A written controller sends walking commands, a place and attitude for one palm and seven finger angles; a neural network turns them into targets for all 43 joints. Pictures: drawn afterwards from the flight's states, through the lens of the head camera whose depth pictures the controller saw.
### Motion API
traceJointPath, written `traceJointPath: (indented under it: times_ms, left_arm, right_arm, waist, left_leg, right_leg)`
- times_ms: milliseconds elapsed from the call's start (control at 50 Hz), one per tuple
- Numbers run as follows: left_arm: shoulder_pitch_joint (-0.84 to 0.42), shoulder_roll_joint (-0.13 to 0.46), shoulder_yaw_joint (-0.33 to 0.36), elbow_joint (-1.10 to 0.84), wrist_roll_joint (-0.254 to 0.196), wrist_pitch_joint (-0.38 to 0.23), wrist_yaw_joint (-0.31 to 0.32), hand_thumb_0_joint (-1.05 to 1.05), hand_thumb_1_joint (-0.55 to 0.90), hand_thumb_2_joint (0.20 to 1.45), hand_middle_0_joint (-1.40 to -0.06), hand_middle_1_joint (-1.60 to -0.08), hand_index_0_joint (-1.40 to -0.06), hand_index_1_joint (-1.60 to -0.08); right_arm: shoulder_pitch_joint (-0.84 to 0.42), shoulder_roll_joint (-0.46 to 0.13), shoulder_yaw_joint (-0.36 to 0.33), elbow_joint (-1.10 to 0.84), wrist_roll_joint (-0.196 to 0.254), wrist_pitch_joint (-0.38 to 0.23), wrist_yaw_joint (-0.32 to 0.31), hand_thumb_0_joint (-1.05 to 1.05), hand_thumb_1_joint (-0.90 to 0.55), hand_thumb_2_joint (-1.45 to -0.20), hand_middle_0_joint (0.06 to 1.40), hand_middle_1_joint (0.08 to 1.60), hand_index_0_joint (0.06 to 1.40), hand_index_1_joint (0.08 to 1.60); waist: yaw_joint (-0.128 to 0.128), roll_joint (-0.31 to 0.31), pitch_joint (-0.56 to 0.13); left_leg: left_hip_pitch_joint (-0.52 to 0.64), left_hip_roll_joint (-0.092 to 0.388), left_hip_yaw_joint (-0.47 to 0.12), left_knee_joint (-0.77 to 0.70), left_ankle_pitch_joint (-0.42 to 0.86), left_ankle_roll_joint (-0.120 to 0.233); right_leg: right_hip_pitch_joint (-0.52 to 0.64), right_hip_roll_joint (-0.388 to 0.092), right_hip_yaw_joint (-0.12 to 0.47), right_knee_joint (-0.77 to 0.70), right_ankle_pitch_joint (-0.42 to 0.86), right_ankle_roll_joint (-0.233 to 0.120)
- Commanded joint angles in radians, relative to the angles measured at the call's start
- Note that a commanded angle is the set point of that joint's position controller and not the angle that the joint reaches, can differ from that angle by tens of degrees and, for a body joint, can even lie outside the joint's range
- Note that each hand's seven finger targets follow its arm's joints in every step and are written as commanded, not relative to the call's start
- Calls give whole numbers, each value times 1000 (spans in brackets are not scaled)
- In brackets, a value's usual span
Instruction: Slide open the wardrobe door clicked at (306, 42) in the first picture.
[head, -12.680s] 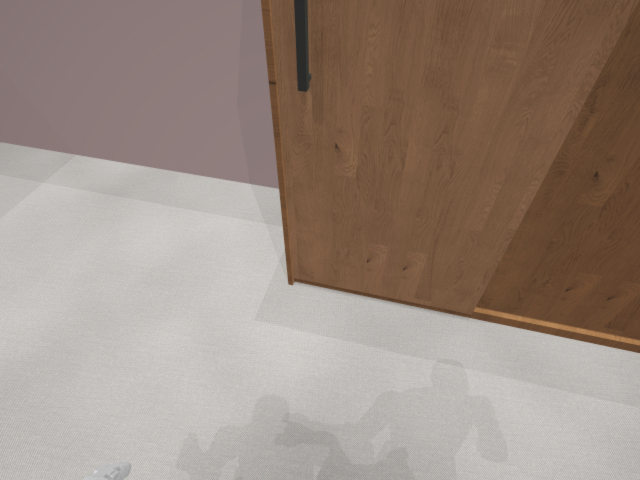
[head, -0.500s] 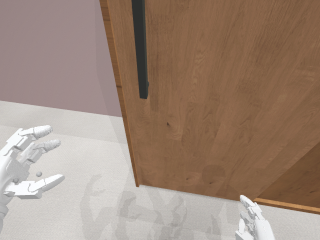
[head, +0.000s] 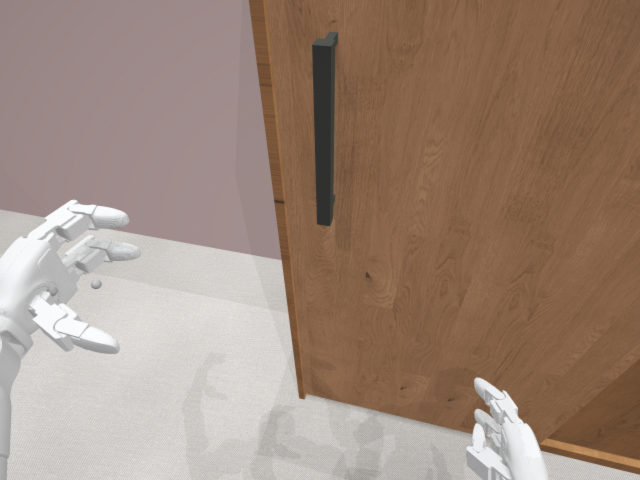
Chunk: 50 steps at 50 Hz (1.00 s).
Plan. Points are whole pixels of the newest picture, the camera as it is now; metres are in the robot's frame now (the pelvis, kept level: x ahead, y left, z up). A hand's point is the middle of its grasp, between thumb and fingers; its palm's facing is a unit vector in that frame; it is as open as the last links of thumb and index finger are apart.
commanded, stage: raise the hand with hooked fingers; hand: left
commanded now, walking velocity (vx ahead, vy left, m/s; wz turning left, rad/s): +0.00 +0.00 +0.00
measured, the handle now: (328, 140) +0.49 +0.05 +0.20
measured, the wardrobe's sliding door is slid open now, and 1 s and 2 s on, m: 0.00 0.00 0.00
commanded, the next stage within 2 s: move the hooked fingers beside the handle in 0.78 s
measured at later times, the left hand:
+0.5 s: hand (101, 223) +0.29 +0.26 +0.22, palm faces -0.05 -0.99 -0.12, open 14.0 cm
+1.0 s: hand (112, 228) +0.29 +0.25 +0.21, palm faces -0.04 -0.99 -0.12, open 14.0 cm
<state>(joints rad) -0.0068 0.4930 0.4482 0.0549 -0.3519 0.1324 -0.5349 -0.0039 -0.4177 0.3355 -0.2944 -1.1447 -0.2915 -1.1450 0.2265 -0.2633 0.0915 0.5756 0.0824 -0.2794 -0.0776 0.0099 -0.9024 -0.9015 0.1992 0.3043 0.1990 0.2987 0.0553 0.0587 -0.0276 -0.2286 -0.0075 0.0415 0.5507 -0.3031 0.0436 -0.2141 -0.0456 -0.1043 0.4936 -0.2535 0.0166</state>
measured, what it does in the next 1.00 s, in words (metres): stands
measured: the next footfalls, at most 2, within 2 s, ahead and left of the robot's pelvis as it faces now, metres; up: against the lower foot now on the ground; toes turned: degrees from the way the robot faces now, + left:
none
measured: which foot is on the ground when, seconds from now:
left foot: down 0.00-1.00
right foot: down 0.00-1.00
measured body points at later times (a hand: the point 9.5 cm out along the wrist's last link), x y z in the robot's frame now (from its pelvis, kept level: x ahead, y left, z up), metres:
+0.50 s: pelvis +0.01 -0.02 +0.00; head -0.01 -0.05 +0.45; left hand +0.28 +0.31 +0.23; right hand +0.20 -0.25 -0.06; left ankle +0.00 +0.09 -0.73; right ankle +0.01 -0.13 -0.73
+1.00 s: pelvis +0.01 -0.02 +0.00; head -0.01 -0.05 +0.45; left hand +0.29 +0.30 +0.22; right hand +0.21 -0.25 -0.06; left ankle +0.00 +0.09 -0.73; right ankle +0.01 -0.13 -0.73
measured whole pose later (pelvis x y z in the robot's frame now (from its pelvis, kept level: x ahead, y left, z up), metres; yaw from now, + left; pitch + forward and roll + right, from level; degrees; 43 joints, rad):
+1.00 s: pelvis +0.01 -0.02 +0.00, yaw +0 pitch -2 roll -1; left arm -0.20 0.53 0.48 0.14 -0.34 0.25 -0.56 -0.01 -0.50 0.30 -0.30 -1.20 -0.30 -1.20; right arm 0.21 -0.28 0.09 0.59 0.10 -0.21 -0.08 0.01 -0.90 -0.90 0.20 0.30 0.20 0.30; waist 0.06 0.07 -0.03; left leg -0.17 0.01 0.03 0.49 -0.28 0.01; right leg -0.17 -0.03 -0.12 0.46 -0.26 -0.01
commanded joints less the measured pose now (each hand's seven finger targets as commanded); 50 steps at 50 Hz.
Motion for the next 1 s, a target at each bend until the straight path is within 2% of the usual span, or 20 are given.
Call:
traceJointPath:
  times_ms: [0,40,100,160,200,220,280,320,400,480,500,580,600,680,700,800,840,920,940,980]
  left_arm:
    - [-329,338,168,-307,-40,-67,1,0,-500,300,-300,-1200,-300,-1200]
    - [-353,358,208,-297,-53,-91,6,0,-500,300,-300,-1200,-300,-1200]
    - [-365,364,217,-203,-50,-65,3,0,-500,300,-300,-1200,-300,-1200]
    - [-433,325,142,-103,-31,12,-20,0,-500,300,-300,-1200,-300,-1200]
    - [-466,322,108,-84,-15,56,-32,0,-500,300,-300,-1200,-300,-1200]
    - [-503,338,104,-96,-6,69,-36,0,-500,300,-300,-1200,-300,-1200]
    - [-514,372,132,-88,-9,85,-53,0,-500,300,-300,-1200,-300,-1200]
    - [-450,388,175,-88,-29,72,-69,0,-500,300,-300,-1200,-300,-1200]
    - [-385,424,241,-81,-55,49,-66,0,-500,300,-300,-1200,-300,-1200]
    - [-456,379,194,-113,-44,45,-39,0,-500,300,-300,-1200,-300,-1200]
    - [-466,389,189,-137,-36,44,-32,0,-500,300,-300,-1200,-300,-1200]
    - [-518,379,164,-198,-15,39,-14,0,-500,300,-300,-1200,-300,-1200]
    - [-492,396,177,-189,-17,39,-12,0,-500,300,-300,-1200,-300,-1200]
    - [-478,394,197,-155,-24,39,-18,0,-500,300,-300,-1200,-300,-1200]
    - [-443,407,210,-120,-28,45,-21,0,-500,300,-300,-1200,-300,-1200]
    - [-454,361,156,-57,-28,75,-36,0,-500,300,-300,-1200,-300,-1200]
    - [-484,355,141,-79,-24,76,-39,0,-500,300,-300,-1200,-300,-1200]
    - [-552,338,108,-164,-22,45,-36,0,-500,300,-300,-1200,-300,-1200]
    - [-572,317,92,-141,-23,39,-31,0,-500,300,-300,-1200,-300,-1200]
    - [-621,310,83,-146,-19,23,-12,0,-500,300,-300,-1200,-300,-1200]
  right_arm:
    - [-116,-117,-49,-166,-6,-50,-10,0,-900,-900,200,300,200,300]
    - [-116,-111,-45,-158,-9,-49,-13,0,-900,-900,200,300,200,300]
    - [-115,-115,-45,-133,-3,-37,-14,0,-900,-900,200,300,200,300]
    - [-119,-128,-45,-126,11,-22,-15,0,-900,-900,200,300,200,300]
    - [-123,-129,-45,-132,16,-15,-15,0,-900,-900,200,300,200,300]
    - [-124,-135,-47,-136,17,-12,-15,0,-900,-900,200,300,200,300]
    - [-134,-132,-48,-152,17,-10,-11,0,-900,-900,200,300,200,300]
    - [-137,-136,-49,-154,15,-2,-2,0,-900,-900,200,300,200,300]
    - [-151,-135,-55,-159,13,5,12,0,-900,-900,200,300,200,300]
    - [-156,-134,-57,-165,18,4,7,0,-900,-900,200,300,200,300]
    - [-153,-131,-58,-165,17,6,7,0,-900,-900,200,300,200,300]
    - [-149,-125,-56,-170,18,-2,-9,0,-900,-900,200,300,200,300]
    - [-144,-124,-55,-164,14,1,-10,0,-900,-900,200,300,200,300]
    - [-148,-127,-53,-159,15,0,-17,0,-900,-900,200,300,200,300]
    - [-142,-131,-57,-152,13,5,-14,0,-900,-900,200,300,200,300]
    - [-147,-136,-56,-151,21,16,-9,0,-900,-900,200,300,200,300]
    - [-153,-135,-56,-161,23,15,-9,0,-900,-900,200,300,200,300]
    - [-162,-125,-51,-164,20,10,-12,0,-900,-900,200,300,200,300]
    - [-156,-121,-49,-159,19,8,-15,0,-900,-900,200,300,200,300]
    - [-154,-124,-49,-149,18,1,-21,0,-900,-900,200,300,200,300]
  waist:
    - [2,14,-183]
    - [5,34,-213]
    - [9,80,-160]
    - [-11,105,-97]
    - [-12,58,-92]
    - [-17,50,-127]
    - [-10,6,-178]
    - [2,-46,-220]
    - [22,-45,-209]
    - [3,36,-170]
    - [3,20,-167]
    - [-7,87,-193]
    - [-5,38,-185]
    - [-3,46,-194]
    - [1,-3,-180]
    - [-10,-14,-134]
    - [-14,2,-161]
    - [-24,33,-199]
    - [-31,11,-181]
    - [-33,35,-176]
  left_leg:
    - [121,15,-113,-125,255,-29]
    - [139,11,-110,-131,279,-31]
    - [126,8,-95,-139,263,-31]
    - [110,9,-91,-154,233,-32]
    - [111,9,-88,-150,237,-26]
    - [122,6,-90,-151,238,-22]
    - [143,-3,-93,-141,257,-13]
    - [136,-4,-86,-126,297,-10]
    - [106,-6,-69,-104,305,-9]
    - [115,-4,-63,-115,277,-13]
    - [120,0,-59,-109,280,-11]
    - [154,-4,-61,-117,282,-10]
    - [142,0,-62,-111,280,-8]
    - [143,-5,-66,-117,274,-7]
    - [131,1,-63,-110,278,-6]
    - [113,2,-64,-112,255,-9]
    - [125,-2,-67,-112,256,-6]
    - [157,-1,-66,-110,266,-6]
    - [154,-1,-72,-115,249,-7]
    - [161,1,-80,-128,222,-11]
  right_leg:
    - [42,61,15,-64,169,-41]
    - [62,58,14,-68,196,-43]
    - [54,57,19,-91,193,-46]
    - [22,44,20,-102,182,-43]
    - [28,43,26,-113,192,-42]
    - [34,40,27,-110,196,-39]
    - [55,39,27,-102,218,-38]
    - [100,35,33,-92,278,-36]
    - [109,26,50,-85,321,-28]
    - [59,29,41,-85,276,-32]
    - [64,26,51,-91,278,-30]
    - [63,30,44,-90,266,-33]
    - [75,28,53,-96,269,-31]
    - [79,30,45,-92,274,-30]
    - [88,27,54,-98,285,-25]
    - [51,27,53,-100,260,-22]
    - [48,29,51,-92,258,-22]
    - [53,30,54,-92,261,-27]
    - [35,35,43,-93,239,-27]
    - [22,38,36,-95,194,-31]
